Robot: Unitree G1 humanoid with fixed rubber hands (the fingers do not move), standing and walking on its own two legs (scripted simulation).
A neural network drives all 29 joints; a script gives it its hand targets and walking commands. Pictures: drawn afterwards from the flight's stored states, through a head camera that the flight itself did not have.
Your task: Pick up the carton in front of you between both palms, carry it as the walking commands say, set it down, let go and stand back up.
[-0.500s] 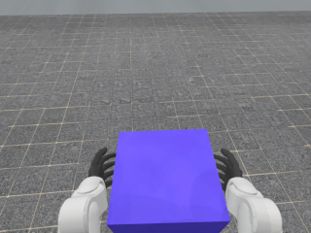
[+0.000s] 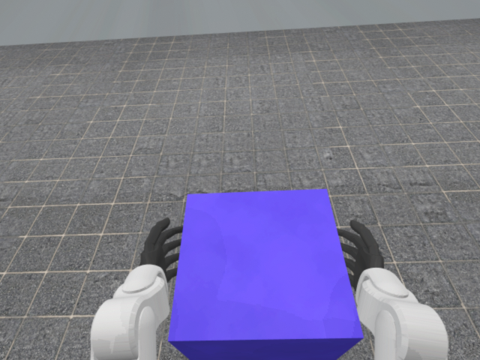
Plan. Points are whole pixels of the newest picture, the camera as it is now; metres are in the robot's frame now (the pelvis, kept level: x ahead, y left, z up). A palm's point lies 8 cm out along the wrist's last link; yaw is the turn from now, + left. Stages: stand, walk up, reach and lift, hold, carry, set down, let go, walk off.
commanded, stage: carry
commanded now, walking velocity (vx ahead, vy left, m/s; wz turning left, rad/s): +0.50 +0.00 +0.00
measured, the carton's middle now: (259, 287) +0.24 +0.00 +0.01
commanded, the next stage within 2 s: none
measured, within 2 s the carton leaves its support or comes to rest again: neither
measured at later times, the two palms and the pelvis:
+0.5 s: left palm (179, 135) +0.57 +0.17 +0.07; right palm (315, 134) +0.55 -0.13 +0.08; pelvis +0.33 +0.03 -0.01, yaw -4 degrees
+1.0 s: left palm (208, 60) +0.89 +0.13 +0.09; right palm (311, 60) +0.88 -0.17 +0.08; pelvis +0.66 -0.01 -0.01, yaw -1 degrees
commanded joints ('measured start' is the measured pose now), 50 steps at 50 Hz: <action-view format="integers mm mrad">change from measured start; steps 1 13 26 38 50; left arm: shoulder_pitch -304 -249 -301 -242 -255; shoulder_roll -708 -613 -693 -748 -550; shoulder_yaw -535 -531 -587 -591 -508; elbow -154 -154 -158 -123 -154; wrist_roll -183 -167 -164 -115 -151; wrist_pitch -25 -29 -17 -76 -4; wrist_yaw -44 -57 -43 -51 -4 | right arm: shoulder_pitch -365 -306 -286 -266 -293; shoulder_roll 697 646 680 676 535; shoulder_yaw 603 591 558 597 567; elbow -152 -131 -100 -117 -188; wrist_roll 195 145 183 181 177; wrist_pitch -37 -43 -49 -100 -22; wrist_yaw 38 21 52 95 11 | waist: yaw -1 0 -35 -30 20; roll -115 -163 192 81 -227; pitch -275 -98 -295 -121 -319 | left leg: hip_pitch -415 -475 417 276 -199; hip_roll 32 20 315 165 -27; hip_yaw -70 77 -433 6 150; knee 244 -341 -802 -918 7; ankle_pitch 96 389 416 430 462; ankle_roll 48 -13 216 144 -13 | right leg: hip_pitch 533 509 -185 -226 693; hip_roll -305 -202 -10 -64 -288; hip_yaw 443 156 246 115 507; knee -294 -417 791 181 -193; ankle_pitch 218 179 -281 79 -180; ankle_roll -63 -39 75 119 -82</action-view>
